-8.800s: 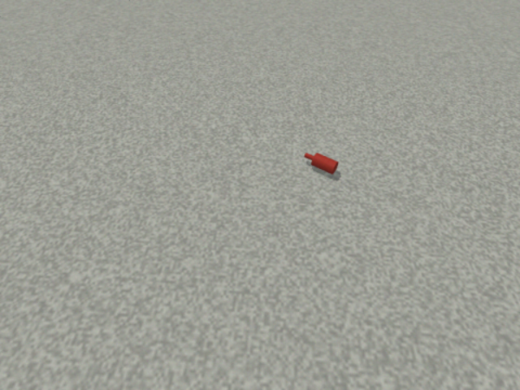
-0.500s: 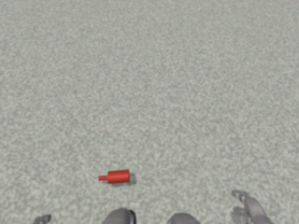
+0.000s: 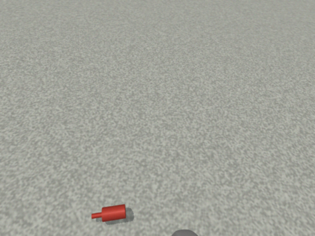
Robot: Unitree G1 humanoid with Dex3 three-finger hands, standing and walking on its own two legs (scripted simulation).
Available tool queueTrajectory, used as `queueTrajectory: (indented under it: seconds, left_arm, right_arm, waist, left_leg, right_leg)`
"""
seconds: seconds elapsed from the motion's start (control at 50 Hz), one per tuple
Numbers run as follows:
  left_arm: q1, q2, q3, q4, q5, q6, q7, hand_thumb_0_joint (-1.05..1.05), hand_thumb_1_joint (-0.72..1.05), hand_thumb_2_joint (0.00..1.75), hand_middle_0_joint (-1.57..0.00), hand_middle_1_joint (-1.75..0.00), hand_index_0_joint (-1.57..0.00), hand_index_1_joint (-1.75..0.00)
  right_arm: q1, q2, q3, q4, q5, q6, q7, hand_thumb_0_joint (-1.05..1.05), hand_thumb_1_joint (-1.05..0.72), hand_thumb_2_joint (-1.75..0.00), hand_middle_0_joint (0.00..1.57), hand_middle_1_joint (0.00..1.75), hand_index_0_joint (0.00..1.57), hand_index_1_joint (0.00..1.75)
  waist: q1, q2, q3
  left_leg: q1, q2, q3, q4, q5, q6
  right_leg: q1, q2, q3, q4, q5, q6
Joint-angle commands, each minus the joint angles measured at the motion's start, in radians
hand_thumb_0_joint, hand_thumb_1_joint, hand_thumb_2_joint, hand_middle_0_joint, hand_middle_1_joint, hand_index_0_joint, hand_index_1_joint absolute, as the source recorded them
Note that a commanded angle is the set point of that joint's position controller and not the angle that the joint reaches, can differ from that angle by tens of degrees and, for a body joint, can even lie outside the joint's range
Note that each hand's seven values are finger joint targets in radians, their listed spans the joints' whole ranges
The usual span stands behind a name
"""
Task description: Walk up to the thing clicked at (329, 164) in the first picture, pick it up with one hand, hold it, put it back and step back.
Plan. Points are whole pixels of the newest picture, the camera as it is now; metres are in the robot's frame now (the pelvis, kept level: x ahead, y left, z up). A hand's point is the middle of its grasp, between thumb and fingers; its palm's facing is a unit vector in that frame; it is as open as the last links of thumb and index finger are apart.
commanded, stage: walk up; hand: left
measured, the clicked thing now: (108, 213) +0.38 +0.22 -0.73
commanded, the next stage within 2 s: none
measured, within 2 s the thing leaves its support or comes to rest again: neither
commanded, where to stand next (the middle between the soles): +0.02 -0.02 m, yaw +1 degrees
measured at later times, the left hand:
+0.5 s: hand out of the picture +0.03 +0.27 -0.13, palm faces +0.10 -0.82 -0.57, open 7.4 cm
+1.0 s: hand out of the picture -0.06 +0.25 -0.18, palm faces -0.02 -0.94 -0.34, open 7.4 cm
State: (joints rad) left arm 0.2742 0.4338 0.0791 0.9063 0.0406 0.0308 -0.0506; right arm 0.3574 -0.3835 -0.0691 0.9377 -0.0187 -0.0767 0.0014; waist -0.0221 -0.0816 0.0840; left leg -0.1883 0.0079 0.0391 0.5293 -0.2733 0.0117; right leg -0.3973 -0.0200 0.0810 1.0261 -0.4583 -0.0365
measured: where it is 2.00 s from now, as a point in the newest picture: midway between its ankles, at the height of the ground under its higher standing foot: outside the picture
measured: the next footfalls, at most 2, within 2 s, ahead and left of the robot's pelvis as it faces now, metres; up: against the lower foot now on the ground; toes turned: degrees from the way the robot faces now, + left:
right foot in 0.20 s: +0.14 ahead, -0.18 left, +0.00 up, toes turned -1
left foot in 0.58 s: -0.06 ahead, +0.14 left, +0.00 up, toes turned +2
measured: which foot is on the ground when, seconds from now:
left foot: down 0.00-0.22, up 0.24-0.56, down 0.58-1.00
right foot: up 0.00-0.18, down 0.20-0.60, up 0.62-0.92, down 0.94-1.00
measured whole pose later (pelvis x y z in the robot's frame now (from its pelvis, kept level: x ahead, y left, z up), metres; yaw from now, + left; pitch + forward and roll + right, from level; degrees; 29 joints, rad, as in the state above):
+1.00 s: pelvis -0.11 -0.01 -0.02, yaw +2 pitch -2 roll -3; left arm 0.20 0.35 0.04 0.91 0.03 0.01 -0.01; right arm 0.17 -0.44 -0.06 0.85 0.00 0.01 -0.02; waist 0.01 0.03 0.19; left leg -0.39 0.09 -0.04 0.87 -0.45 0.01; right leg -0.29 0.07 0.00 0.71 -0.38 -0.02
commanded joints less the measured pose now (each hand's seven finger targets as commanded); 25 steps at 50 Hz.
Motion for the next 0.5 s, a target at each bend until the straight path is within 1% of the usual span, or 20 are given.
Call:
queueTrajectory:
  seconds: [0.0,0.02,0.04,0.06,0.08,0.12,0.16,0.18,0.2,0.22,0.24,0.26,0.28,0.3,0.32,0.34,0.38,0.42,0.44,0.48]
  left_arm:
    - [0.002,0.137,0.043,-0.069,-0.036,-0.017,0.012,0.0,0.9,0.9,-0.2,-0.3,-0.2,-0.3]
    - [0.005,0.11,0.028,-0.056,-0.055,-0.021,0.021,0.0,0.9,0.9,-0.2,-0.3,-0.2,-0.3]
    - [0.004,0.106,0.024,-0.049,-0.067,-0.032,0.035,0.0,0.9,0.9,-0.2,-0.3,-0.2,-0.3]
    - [0.01,0.136,0.03,-0.042,-0.081,-0.033,0.056,0.0,0.9,0.9,-0.2,-0.3,-0.2,-0.3]
    - [0.037,0.154,0.037,-0.033,-0.086,-0.03,0.071,0.0,0.9,0.9,-0.2,-0.3,-0.2,-0.3]
    - [0.064,0.172,0.045,-0.009,-0.076,-0.029,0.082,0.0,0.9,0.9,-0.2,-0.3,-0.2,-0.3]
    - [0.084,0.204,0.062,0.005,-0.056,-0.033,0.09,0.0,0.9,0.9,-0.2,-0.3,-0.2,-0.3]
    - [0.098,0.257,0.076,-0.006,-0.039,-0.041,0.094,0.0,0.9,0.9,-0.2,-0.3,-0.2,-0.3]
    - [0.062,0.319,0.08,-0.046,-0.02,-0.054,0.097,0.0,0.9,0.9,-0.2,-0.3,-0.2,-0.3]
    - [-0.034,0.321,0.071,-0.09,-0.022,-0.051,0.1,0.0,0.9,0.9,-0.2,-0.3,-0.2,-0.3]
    - [-0.088,0.338,0.075,-0.108,-0.016,-0.051,0.108,0.0,0.9,0.9,-0.2,-0.3,-0.2,-0.3]
    - [-0.106,0.305,0.077,-0.113,-0.022,-0.052,0.109,0.0,0.9,0.9,-0.2,-0.3,-0.2,-0.3]
    - [-0.132,0.284,0.076,-0.111,-0.024,-0.05,0.113,0.0,0.9,0.9,-0.2,-0.3,-0.2,-0.3]
    - [-0.156,0.276,0.08,-0.109,-0.027,-0.049,0.115,0.0,0.9,0.9,-0.2,-0.3,-0.2,-0.3]
    - [-0.141,0.265,0.082,-0.104,-0.026,-0.047,0.123,0.0,0.9,0.9,-0.2,-0.3,-0.2,-0.3]
    - [-0.109,0.251,0.085,-0.102,-0.023,-0.049,0.132,0.0,0.9,0.9,-0.2,-0.3,-0.2,-0.3]
    - [0.002,0.249,0.088,-0.079,-0.022,-0.062,0.15,0.0,0.9,0.9,-0.2,-0.3,-0.2,-0.3]
    - [0.027,0.26,0.098,-0.089,-0.004,-0.073,0.148,0.0,0.9,0.9,-0.2,-0.3,-0.2,-0.3]
    - [-0.006,0.26,0.099,-0.104,0.007,-0.078,0.142,0.0,0.9,0.9,-0.2,-0.3,-0.2,-0.3]
    - [-0.099,0.278,0.102,-0.138,0.029,-0.075,0.117,0.0,0.9,0.9,-0.2,-0.3,-0.2,-0.3]
  right_arm:
    - [-0.053,-0.249,-0.045,-0.093,-0.001,-0.034,-0.04,0.0,-0.9,-0.9,0.2,0.3,0.2,0.3]
    - [-0.136,-0.226,-0.028,-0.114,-0.007,-0.021,-0.034,0.0,-0.9,-0.9,0.2,0.3,0.2,0.3]
    - [-0.164,-0.221,-0.026,-0.117,-0.007,0.004,-0.029,0.0,-0.9,-0.9,0.2,0.3,0.2,0.3]
    - [-0.202,-0.228,-0.03,-0.145,-0.012,0.042,-0.022,0.0,-0.9,-0.9,0.2,0.3,0.2,0.3]
    - [-0.208,-0.231,-0.036,-0.168,-0.015,0.068,-0.017,0.0,-0.9,-0.9,0.2,0.3,0.2,0.3]
    - [-0.213,-0.236,-0.042,-0.183,-0.005,0.1,-0.01,0.0,-0.9,-0.9,0.2,0.3,0.2,0.3]
    - [-0.207,-0.204,-0.037,-0.19,0.012,0.123,-0.007,0.0,-0.9,-0.9,0.2,0.3,0.2,0.3]
    - [-0.158,-0.17,-0.028,-0.191,0.021,0.131,-0.01,0.0,-0.9,-0.9,0.2,0.3,0.2,0.3]
    - [-0.083,-0.133,-0.019,-0.187,0.028,0.144,-0.015,0.0,-0.9,-0.9,0.2,0.3,0.2,0.3]
    - [-0.025,-0.183,-0.039,-0.157,0.026,0.166,-0.026,0.0,-0.9,-0.9,0.2,0.3,0.2,0.3]
    - [-0.029,-0.226,-0.063,-0.156,0.023,0.176,-0.03,0.0,-0.9,-0.9,0.2,0.3,0.2,0.3]
    - [-0.024,-0.247,-0.071,-0.147,0.024,0.176,-0.027,0.0,-0.9,-0.9,0.2,0.3,0.2,0.3]
    - [-0.007,-0.257,-0.079,-0.139,0.023,0.173,-0.021,0.0,-0.9,-0.9,0.2,0.3,0.2,0.3]
    - [0.034,-0.263,-0.082,-0.125,0.021,0.176,-0.016,0.0,-0.9,-0.9,0.2,0.3,0.2,0.3]
    - [0.036,-0.262,-0.084,-0.139,0.006,0.18,-0.008,0.0,-0.9,-0.9,0.2,0.3,0.2,0.3]
    - [0.034,-0.265,-0.084,-0.148,-0.006,0.184,0.001,0.0,-0.9,-0.9,0.2,0.3,0.2,0.3]
    - [-0.034,-0.266,-0.086,-0.189,-0.031,0.188,0.016,0.0,-0.9,-0.9,0.2,0.3,0.2,0.3]
    - [-0.047,-0.264,-0.082,-0.195,-0.026,0.176,0.026,0.0,-0.9,-0.9,0.2,0.3,0.2,0.3]
    - [-0.043,-0.257,-0.077,-0.183,-0.017,0.166,0.033,0.0,-0.9,-0.9,0.2,0.3,0.2,0.3]
    - [0.009,-0.238,-0.066,-0.143,0.0,0.142,0.048,0.0,-0.9,-0.9,0.2,0.3,0.2,0.3]
  waist:
    - [0.026,0.236,0.059]
    - [0.045,0.309,0.065]
    - [0.05,0.388,0.062]
    - [0.047,0.455,0.068]
    - [0.046,0.459,0.051]
    - [0.054,0.39,-0.01]
    - [0.077,0.219,-0.063]
    - [0.091,0.029,-0.091]
    - [0.06,-0.134,-0.116]
    - [0.017,-0.025,-0.119]
    - [0.017,-0.058,-0.114]
    - [0.006,-0.029,-0.104]
    - [-0.009,-0.046,-0.111]
    - [-0.019,-0.066,-0.127]
    - [-0.013,-0.092,-0.131]
    - [0.008,-0.073,-0.16]
    - [0.061,-0.045,-0.199]
    - [0.084,-0.141,-0.24]
    - [0.075,-0.2,-0.242]
    - [0.036,-0.328,-0.206]
  left_leg:
    - [-0.083,0.237,-0.194,-0.177,0.429,0.176]
    - [-0.195,0.215,-0.117,-0.15,0.577,0.176]
    - [-0.207,0.201,-0.087,-0.122,0.643,0.174]
    - [-0.216,0.173,-0.071,-0.085,0.65,0.181]
    - [-0.225,0.148,-0.059,-0.038,0.584,0.173]
    - [-0.271,0.096,-0.046,0.055,0.337,0.127]
    - [-0.297,0.047,-0.038,0.229,0.122,0.076]
    - [-0.341,-0.015,-0.018,0.412,-0.017,0.042]
    - [-0.377,-0.094,-0.115,0.625,-0.361,0.014]
    - [-0.283,-0.069,-0.231,0.784,-0.393,0.013]
    - [-0.278,-0.063,-0.249,0.854,-0.38,0.015]
    - [-0.287,-0.054,-0.298,0.886,-0.317,0.015]
    - [-0.301,-0.054,-0.291,0.909,-0.252,0.004]
    - [-0.293,-0.063,-0.283,0.914,-0.208,-0.009]
    - [-0.333,-0.065,-0.278,0.914,-0.183,-0.02]
    - [-0.364,-0.065,-0.287,0.913,-0.166,-0.028]
    - [-0.423,-0.075,-0.305,0.879,-0.16,-0.032]
    - [-0.464,-0.057,-0.247,0.73,-0.187,-0.037]
    - [-0.435,-0.038,-0.207,0.62,-0.234,-0.035]
    - [-0.23,-0.032,-0.078,0.372,-0.391,-0.012]
  right_leg:
    - [-0.056,-0.04,0.05,-0.066,0.078,0.024]
    - [0.057,-0.03,0.006,-0.115,0.086,0.032]
    - [0.08,-0.02,-0.052,-0.151,0.118,0.039]
    - [0.076,-0.01,-0.094,-0.147,0.114,0.055]
    - [0.1,0.001,-0.117,-0.176,0.126,0.061]
    - [0.21,0.031,-0.167,-0.318,0.27,0.058]
    - [0.268,0.027,-0.149,-0.428,0.355,0.052]
    - [0.282,-0.095,0.008,-0.518,0.489,0.009]
    - [0.208,-0.351,0.374,-0.642,0.616,-0.088]
    - [0.072,-0.43,0.447,-0.678,0.486,-0.178]
    - [0.01,-0.434,0.492,-0.692,0.378,-0.226]
    - [0.0,-0.381,0.416,-0.678,0.258,-0.19]
    - [0.008,-0.332,0.332,-0.65,0.219,-0.165]
    - [0.01,-0.288,0.256,-0.636,0.125,-0.131]
    - [0.045,-0.282,0.24,-0.619,0.089,-0.128]
    - [0.12,-0.279,0.226,-0.587,0.116,-0.133]
    - [0.253,-0.274,0.233,-0.561,0.126,-0.117]
    - [0.368,-0.275,0.232,-0.581,-0.048,-0.139]
    - [0.354,-0.272,0.211,-0.588,-0.12,-0.146]
    - [0.144,-0.24,0.113,-0.636,-0.265,-0.138]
